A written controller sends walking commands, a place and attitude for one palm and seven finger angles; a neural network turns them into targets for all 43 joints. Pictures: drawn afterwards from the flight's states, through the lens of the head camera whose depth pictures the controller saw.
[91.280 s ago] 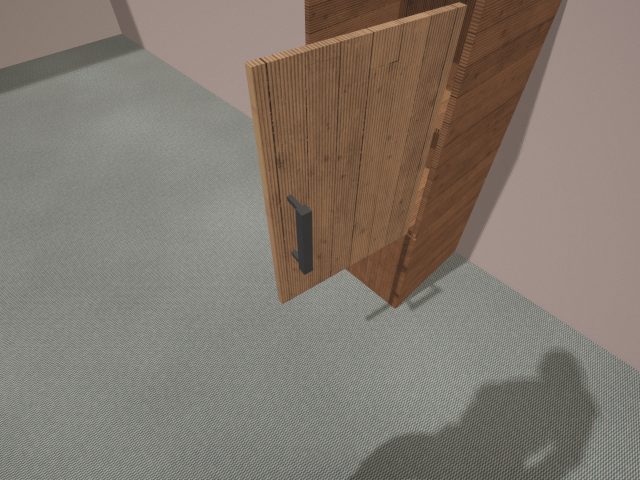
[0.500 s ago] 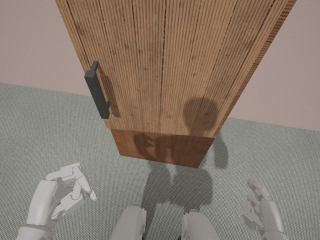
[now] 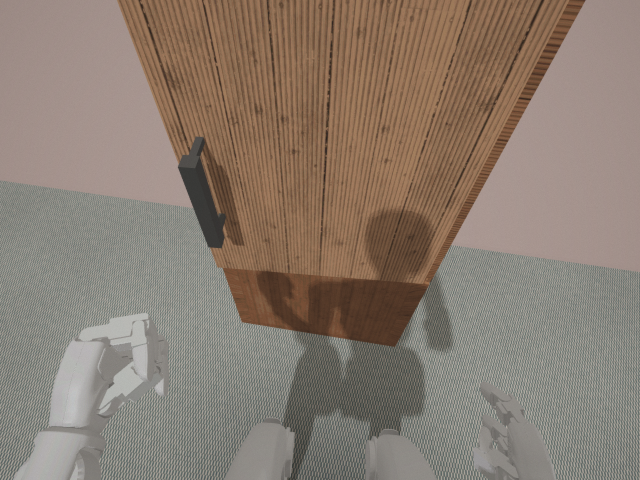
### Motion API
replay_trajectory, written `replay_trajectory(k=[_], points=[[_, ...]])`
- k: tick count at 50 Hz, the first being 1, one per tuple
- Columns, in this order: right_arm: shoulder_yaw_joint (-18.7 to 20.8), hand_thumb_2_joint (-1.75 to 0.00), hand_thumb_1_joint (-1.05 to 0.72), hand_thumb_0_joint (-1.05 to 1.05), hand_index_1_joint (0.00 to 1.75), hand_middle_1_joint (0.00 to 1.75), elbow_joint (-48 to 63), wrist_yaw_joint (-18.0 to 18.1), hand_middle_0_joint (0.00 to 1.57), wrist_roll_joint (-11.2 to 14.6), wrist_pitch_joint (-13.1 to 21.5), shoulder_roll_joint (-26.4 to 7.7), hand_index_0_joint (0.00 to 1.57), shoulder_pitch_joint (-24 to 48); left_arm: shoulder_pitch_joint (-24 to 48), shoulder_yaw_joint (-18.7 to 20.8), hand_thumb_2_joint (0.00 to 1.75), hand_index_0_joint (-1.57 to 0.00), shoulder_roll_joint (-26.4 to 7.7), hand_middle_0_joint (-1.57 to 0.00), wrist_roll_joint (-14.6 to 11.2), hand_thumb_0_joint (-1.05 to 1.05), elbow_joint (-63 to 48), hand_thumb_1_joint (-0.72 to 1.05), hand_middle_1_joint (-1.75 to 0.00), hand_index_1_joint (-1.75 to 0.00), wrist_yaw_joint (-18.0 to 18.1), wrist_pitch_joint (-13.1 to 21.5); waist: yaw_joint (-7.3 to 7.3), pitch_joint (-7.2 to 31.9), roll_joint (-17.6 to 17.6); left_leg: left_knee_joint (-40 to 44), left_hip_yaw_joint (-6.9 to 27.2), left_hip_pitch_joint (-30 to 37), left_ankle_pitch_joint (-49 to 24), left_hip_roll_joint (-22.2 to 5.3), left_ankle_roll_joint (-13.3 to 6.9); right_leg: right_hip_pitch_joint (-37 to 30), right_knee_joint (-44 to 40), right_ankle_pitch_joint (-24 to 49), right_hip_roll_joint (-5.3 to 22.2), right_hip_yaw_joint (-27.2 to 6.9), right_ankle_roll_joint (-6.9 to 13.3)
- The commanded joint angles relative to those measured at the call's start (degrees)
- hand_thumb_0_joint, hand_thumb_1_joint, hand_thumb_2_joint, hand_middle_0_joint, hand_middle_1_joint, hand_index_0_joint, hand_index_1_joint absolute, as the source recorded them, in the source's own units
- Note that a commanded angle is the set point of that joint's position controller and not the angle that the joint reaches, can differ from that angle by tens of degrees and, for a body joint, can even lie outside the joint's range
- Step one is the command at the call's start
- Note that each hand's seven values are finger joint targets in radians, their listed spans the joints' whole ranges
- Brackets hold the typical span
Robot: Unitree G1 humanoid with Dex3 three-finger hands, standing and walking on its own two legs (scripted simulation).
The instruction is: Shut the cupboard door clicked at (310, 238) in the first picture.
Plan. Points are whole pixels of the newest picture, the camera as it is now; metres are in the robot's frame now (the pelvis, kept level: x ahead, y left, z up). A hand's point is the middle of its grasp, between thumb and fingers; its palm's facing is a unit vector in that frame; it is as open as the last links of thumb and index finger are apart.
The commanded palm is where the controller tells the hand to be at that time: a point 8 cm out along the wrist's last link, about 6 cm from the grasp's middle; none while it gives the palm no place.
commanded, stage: raise the hand and make a fist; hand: left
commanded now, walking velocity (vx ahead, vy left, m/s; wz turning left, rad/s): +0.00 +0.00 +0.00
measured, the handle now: (207, 196) +0.48 +0.20 +0.03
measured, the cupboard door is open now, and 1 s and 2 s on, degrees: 5 5 5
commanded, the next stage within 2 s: bring the fist close to the handle in 0.28 s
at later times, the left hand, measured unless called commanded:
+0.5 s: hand (164, 367) +0.23 +0.19 +0.05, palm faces -0.01 -1.00 -0.05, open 3.1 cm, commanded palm +0.22 +0.24 +0.05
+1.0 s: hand (190, 305) +0.31 +0.18 +0.04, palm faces -0.03 -1.00 -0.03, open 3.1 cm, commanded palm +0.30 +0.23 +0.04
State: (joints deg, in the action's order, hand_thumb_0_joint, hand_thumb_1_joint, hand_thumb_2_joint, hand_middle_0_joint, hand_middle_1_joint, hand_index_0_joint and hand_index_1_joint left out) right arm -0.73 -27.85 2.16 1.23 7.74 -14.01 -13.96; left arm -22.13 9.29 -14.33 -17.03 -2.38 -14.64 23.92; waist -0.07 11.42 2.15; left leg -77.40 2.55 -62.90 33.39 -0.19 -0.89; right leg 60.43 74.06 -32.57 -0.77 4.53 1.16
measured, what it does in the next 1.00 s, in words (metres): stands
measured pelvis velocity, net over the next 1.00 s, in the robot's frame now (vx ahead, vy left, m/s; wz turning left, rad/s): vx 0.01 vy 0.00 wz -0.01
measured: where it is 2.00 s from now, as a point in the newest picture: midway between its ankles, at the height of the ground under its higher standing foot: outside the picture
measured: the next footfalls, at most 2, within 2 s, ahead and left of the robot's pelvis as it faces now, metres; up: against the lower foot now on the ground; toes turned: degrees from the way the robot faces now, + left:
none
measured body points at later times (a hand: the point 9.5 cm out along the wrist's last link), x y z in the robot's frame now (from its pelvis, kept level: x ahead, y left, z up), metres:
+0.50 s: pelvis +0.01 +0.00 +0.00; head +0.09 +0.01 +0.44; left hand +0.23 +0.24 +0.06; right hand +0.20 -0.23 -0.07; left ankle +0.03 +0.11 -0.61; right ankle +0.03 -0.12 -0.61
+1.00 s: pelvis +0.01 +0.00 +0.00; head +0.10 +0.01 +0.44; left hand +0.30 +0.24 +0.04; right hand +0.16 -0.25 -0.09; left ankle +0.03 +0.11 -0.61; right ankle +0.03 -0.12 -0.61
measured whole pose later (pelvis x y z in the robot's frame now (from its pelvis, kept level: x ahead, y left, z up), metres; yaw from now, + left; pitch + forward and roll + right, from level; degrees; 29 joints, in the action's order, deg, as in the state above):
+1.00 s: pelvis +0.01 +0.00 +0.00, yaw +0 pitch +21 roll -3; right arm -0.8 -30.3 1.6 0.9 5.5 -15.2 -14.3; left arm -2.1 9.7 -14.9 -14.6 15.1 -14.0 22.6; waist 1.3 10.9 2.0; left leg -76.3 1.8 -63.8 33.2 -0.2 -0.9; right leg 61.9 73.6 -32.5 -0.8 3.7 1.2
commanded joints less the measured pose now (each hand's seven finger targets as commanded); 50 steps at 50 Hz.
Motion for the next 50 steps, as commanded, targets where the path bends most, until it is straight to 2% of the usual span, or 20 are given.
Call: replay_trajectory(k=[1,4,6,7,9,13,14,16,19,21,24,26,30,33,36,39,41,46,49,50], points=[[3.7,-0.90,-0.90,0.00,0.30,0.30,10.4,1.4,0.20,0.7,2.9,-8.0,0.20,2.2,0.3,2.0,0.90,-1.30,-6.7,-1.30,-0.2,0.00,-9.4,0.90,-1.50,-1.50,-1.8,0.0,0.38,10.0,-0.8,13.9,1.3,8.3,-10.0,0.7,-0.5,-11.1,-12.6,6.3,-0.8,-2.8,0.9],[3.7,-0.90,-0.90,0.00,0.30,0.30,10.3,1.6,0.20,0.0,3.3,-7.4,0.20,2.6,3.2,4.9,0.90,-1.30,-8.4,-1.30,-0.8,0.00,-13.6,0.90,-1.50,-1.50,0.0,3.5,-0.23,12.2,-0.5,13.2,1.1,9.7,-11.6,0.6,-0.3,-11.0,-11.3,7.8,-0.8,-2.8,1.0],[3.6,-0.90,-0.90,0.00,0.30,0.30,9.6,1.6,0.20,-0.5,3.6,-7.1,0.20,2.5,4.1,6.6,0.90,-1.30,-9.4,-1.30,-1.0,0.00,-15.4,0.90,-1.50,-1.50,1.6,6.4,-0.87,12.9,2.1,12.8,1.3,10.4,-13.0,0.7,0.0,-10.1,-9.8,8.9,-1.1,-2.3,1.4],[3.5,-0.90,-0.90,0.00,0.30,0.30,9.4,1.4,0.20,-0.7,3.7,-6.8,0.20,2.8,3.1,5.9,0.90,-1.30,-7.9,-1.30,-1.1,0.00,-14.5,0.90,-1.50,-1.50,1.9,7.3,-1.00,13.1,2.8,12.9,1.2,10.9,-13.3,0.7,0.2,-9.6,-9.4,9.3,-1.0,-2.1,1.4],[3.5,-0.90,-0.90,0.00,0.30,0.30,8.9,0.9,0.20,-0.7,3.5,-6.9,0.20,2.6,1.1,4.1,0.90,-1.30,-5.8,-1.30,-0.8,0.00,-11.3,0.90,-1.50,-1.50,1.8,7.9,-0.37,12.0,2.3,12.7,1.3,10.5,-12.6,0.7,0.3,-8.3,-9.3,8.8,-1.0,-1.8,1.3],[4.0,-0.90,-0.90,0.00,0.30,0.30,9.5,0.5,0.20,0.1,2.7,-8.0,0.20,2.0,-1.7,0.6,0.90,-1.30,-4.1,-1.30,0.1,0.00,-7.6,0.90,-1.50,-1.50,-1.0,4.3,0.44,11.8,1.0,13.2,1.1,10.3,-12.5,0.5,0.0,-9.1,-10.2,9.8,-0.9,-1.8,1.0],[4.0,-0.90,-0.90,0.00,0.30,0.30,9.9,0.6,0.20,0.3,2.5,-8.1,0.20,1.9,-1.5,0.3,0.90,-1.30,-4.7,-1.30,0.4,0.00,-8.0,0.90,-1.50,-1.50,-1.6,3.2,0.50,11.5,1.4,13.7,1.2,10.5,-12.0,0.5,0.0,-9.4,-10.7,9.4,-0.8,-1.9,1.0],[3.9,-0.90,-0.90,0.00,0.30,0.30,10.4,0.9,0.20,0.4,2.3,-8.1,0.20,1.8,-0.4,1.6,0.90,-1.30,-6.4,-1.30,0.1,0.00,-9.1,0.90,-1.50,-1.50,-2.2,1.6,0.55,11.9,-0.1,13.6,1.1,10.1,-12.4,0.7,-0.5,-11.1,-11.4,10.0,-1.0,-2.4,0.9],[3.7,-0.90,-0.90,0.00,0.30,0.30,10.8,1.3,0.20,0.1,2.1,-7.5,0.20,2.1,1.9,4.2,0.90,-1.30,-7.7,-1.30,-1.0,0.00,-13.0,0.90,-1.50,-1.50,-1.3,2.4,-0.10,13.5,-0.6,13.0,0.8,10.5,-13.2,0.8,-0.4,-12.3,-11.2,10.9,-0.9,-2.7,0.8],[3.4,-0.90,-0.90,0.00,0.30,0.30,9.8,1.7,0.20,-0.4,2.3,-7.4,0.20,2.0,7.5,6.3,0.90,-1.30,-9.6,-1.30,-1.0,0.00,-13.5,0.90,-1.50,-1.50,0.3,4.4,0.67,12.2,-0.3,11.3,0.7,8.7,-12.7,0.7,-0.4,-10.8,-10.5,9.9,-1.1,-3.1,0.9],[3.2,-0.90,-0.90,0.00,0.30,0.30,8.2,1.4,0.20,-0.8,2.9,-7.2,0.20,2.1,9.0,5.6,0.90,-1.30,-7.2,-1.30,-0.8,0.00,-9.2,0.90,-1.50,-1.50,1.1,7.0,0.89,11.6,0.9,10.1,0.8,8.0,-11.8,0.6,-0.1,-7.8,-9.4,8.7,-1.1,-2.9,1.0],[3.2,-0.90,-0.90,0.00,0.30,0.30,7.8,1.2,0.20,-0.6,2.8,-7.8,0.20,1.7,10.2,3.9,0.90,-1.30,-6.0,-1.30,-0.7,0.00,-5.2,0.90,-1.50,-1.50,0.0,6.5,1.66,10.8,0.3,9.9,0.8,6.8,-10.7,0.8,-0.3,-7.4,-9.9,7.3,-1.1,-3.1,1.0],[3.4,-0.90,-0.90,0.00,0.30,0.30,8.1,1.1,0.20,0.2,2.5,-8.8,0.20,1.2,13.2,0.8,0.90,-1.30,-6.1,-1.30,0.2,0.00,-3.3,0.90,-1.50,-1.50,-3.0,2.5,1.72,13.5,1.4,11.3,0.8,8.7,-10.7,0.6,-0.5,-8.5,-10.9,8.3,-0.8,-3.4,0.9],[3.4,-0.90,-0.90,0.00,0.30,0.30,8.1,1.3,0.20,0.2,2.4,-8.7,0.20,1.0,17.8,2.1,0.90,-1.30,-7.8,-1.30,0.2,0.00,-5.6,0.90,-1.50,-1.50,-2.8,0.3,1.42,17.3,2.0,11.2,0.6,10.8,-14.2,0.6,-0.8,-10.9,-10.6,12.5,-0.6,-3.6,0.8],[3.3,-0.90,-0.90,0.00,0.30,0.30,7.5,1.4,0.20,-0.2,1.9,-8.4,0.20,1.0,19.6,7.5,0.90,-1.30,-11.3,-1.30,-0.3,0.00,-4.4,0.90,-1.50,-1.50,-0.3,0.7,0.26,17.9,0.1,10.9,0.4,9.2,-15.8,0.6,-0.6,-12.9,-9.9,14.0,-0.8,-3.7,0.8],[3.2,-0.90,-0.90,0.00,0.30,0.30,6.7,0.7,0.20,-0.5,1.4,-7.6,0.20,1.6,20.6,7.9,0.90,-1.30,-9.0,-1.30,-0.3,0.00,-0.7,0.90,-1.50,-1.50,2.0,2.3,-0.17,16.8,-0.2,11.1,-0.1,8.5,-15.8,0.7,-0.2,-13.0,-9.6,14.4,-0.6,-3.6,0.7],[3.3,-0.90,-0.90,0.00,0.30,0.30,6.4,0.5,0.20,-0.4,1.1,-8.0,0.20,1.2,21.6,7.3,0.90,-1.30,-8.8,-1.30,0.2,0.00,1.7,0.90,-1.50,-1.50,2.3,2.8,0.23,16.3,0.4,11.2,-0.1,8.2,-15.5,0.7,-0.3,-12.4,-9.6,13.8,-0.7,-3.5,0.8],[3.6,-0.90,-0.90,0.00,0.30,0.30,6.0,0.2,0.20,0.0,0.4,-9.0,0.20,-0.3,26.2,0.8,0.90,-1.30,-5.4,-1.30,1.9,0.00,6.4,0.90,-1.50,-1.50,-0.2,1.9,2.73,14.1,0.1,12.3,0.3,9.6,-14.2,0.4,-0.6,-10.1,-10.9,13.2,-0.6,-3.2,0.8],[3.7,-0.90,-0.90,0.00,0.30,0.30,5.1,0.7,0.20,0.1,0.3,-9.3,0.20,-0.2,33.4,1.0,0.90,-1.30,-6.2,-1.30,1.9,0.00,6.9,0.90,-1.50,-1.50,-0.3,2.2,3.50,14.4,-0.5,12.3,0.6,9.9,-11.9,0.3,-0.6,-8.8,-11.5,10.9,-0.4,-3.4,0.6],[3.8,-0.90,-0.90,0.00,0.30,0.30,4.6,0.9,0.20,0.0,0.4,-9.3,0.20,0.0,35.7,2.6,0.90,-1.30,-7.5,-1.30,1.7,0.00,7.1,0.90,-1.50,-1.50,0.1,2.9,3.22,15.0,-0.2,12.2,0.7,10.1,-11.2,0.3,-0.6,-8.2,-11.4,9.9,-0.4,-3.5,0.6]])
